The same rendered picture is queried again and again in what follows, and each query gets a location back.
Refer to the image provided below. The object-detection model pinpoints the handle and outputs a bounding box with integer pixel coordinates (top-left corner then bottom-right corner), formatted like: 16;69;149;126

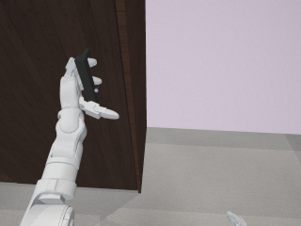
74;48;100;104

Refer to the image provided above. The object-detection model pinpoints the robot left upper arm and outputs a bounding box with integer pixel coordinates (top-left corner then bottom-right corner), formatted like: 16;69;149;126
22;204;75;226

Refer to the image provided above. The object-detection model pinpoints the left robot forearm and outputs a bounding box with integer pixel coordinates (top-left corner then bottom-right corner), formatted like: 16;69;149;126
19;107;87;226

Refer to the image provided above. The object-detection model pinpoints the robot right hand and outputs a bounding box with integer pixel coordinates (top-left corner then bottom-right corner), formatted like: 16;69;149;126
227;211;246;226

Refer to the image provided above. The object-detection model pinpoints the robot left hand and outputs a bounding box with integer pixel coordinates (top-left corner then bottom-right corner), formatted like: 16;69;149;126
59;57;119;120

